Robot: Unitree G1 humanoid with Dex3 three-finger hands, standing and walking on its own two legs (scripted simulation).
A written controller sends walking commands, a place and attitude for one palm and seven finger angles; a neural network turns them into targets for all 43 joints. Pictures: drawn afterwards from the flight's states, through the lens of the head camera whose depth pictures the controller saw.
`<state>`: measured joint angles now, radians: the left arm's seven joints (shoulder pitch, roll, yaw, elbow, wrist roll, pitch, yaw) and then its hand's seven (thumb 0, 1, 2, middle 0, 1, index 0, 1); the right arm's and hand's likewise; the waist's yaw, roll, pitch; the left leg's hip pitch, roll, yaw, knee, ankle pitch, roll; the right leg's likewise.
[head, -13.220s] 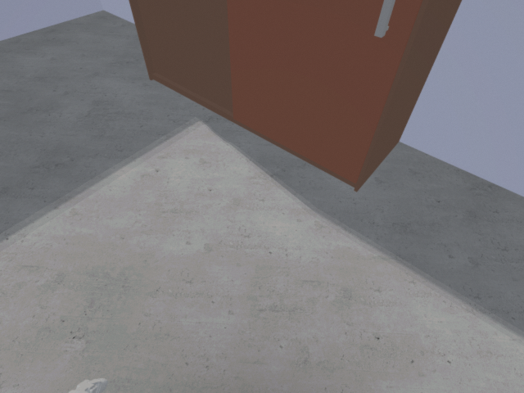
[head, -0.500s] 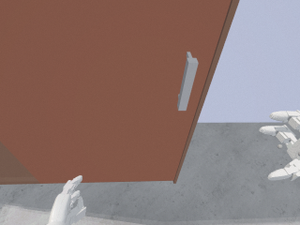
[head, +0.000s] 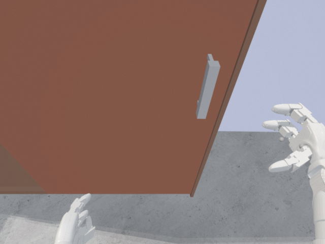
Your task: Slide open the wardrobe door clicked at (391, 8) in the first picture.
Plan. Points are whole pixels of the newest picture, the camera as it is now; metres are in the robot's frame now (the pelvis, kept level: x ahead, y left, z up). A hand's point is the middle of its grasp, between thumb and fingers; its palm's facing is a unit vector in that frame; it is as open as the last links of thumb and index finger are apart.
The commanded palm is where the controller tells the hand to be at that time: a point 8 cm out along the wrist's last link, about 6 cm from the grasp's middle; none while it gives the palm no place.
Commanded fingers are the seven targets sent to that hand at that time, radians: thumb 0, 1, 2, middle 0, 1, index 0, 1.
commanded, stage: move the hooked fingers beside the handle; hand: right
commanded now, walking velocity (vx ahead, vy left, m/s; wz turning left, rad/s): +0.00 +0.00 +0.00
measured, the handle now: (205, 87) +0.52 -0.09 +0.13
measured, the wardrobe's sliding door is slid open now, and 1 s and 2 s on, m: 0.00 0.00 0.00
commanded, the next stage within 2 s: feel for the door with the fingertips in 2.00 s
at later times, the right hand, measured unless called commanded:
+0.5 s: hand (259, 122) +0.38 -0.21 +0.14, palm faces -0.05 +1.00 -0.01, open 13.9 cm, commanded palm +0.36 -0.26 +0.14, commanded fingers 0.00 0.50 -0.30 0.30 1.20 0.30 1.20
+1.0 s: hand (238, 105) +0.44 -0.17 +0.14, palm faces -0.05 +1.00 +0.01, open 13.9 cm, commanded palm +0.42 -0.23 +0.14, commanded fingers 0.00 0.50 -0.30 0.30 1.20 0.30 1.20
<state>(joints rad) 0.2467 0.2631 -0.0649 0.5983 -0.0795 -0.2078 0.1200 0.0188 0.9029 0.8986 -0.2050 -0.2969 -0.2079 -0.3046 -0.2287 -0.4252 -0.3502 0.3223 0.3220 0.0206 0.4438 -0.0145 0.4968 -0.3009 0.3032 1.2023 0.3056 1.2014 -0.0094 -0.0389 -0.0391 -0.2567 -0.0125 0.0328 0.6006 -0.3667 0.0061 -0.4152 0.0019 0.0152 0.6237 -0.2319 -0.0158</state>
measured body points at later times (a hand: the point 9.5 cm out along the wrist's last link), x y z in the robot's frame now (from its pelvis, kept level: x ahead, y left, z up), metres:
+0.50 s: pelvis +0.01 +0.00 +0.00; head +0.02 +0.01 +0.45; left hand +0.16 +0.25 -0.08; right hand +0.37 -0.26 +0.14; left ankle -0.03 +0.12 -0.73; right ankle +0.06 -0.11 -0.73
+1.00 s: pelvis +0.01 +0.01 +0.00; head +0.03 +0.01 +0.45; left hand +0.10 +0.27 -0.11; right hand +0.43 -0.23 +0.14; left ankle -0.03 +0.12 -0.73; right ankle +0.06 -0.11 -0.73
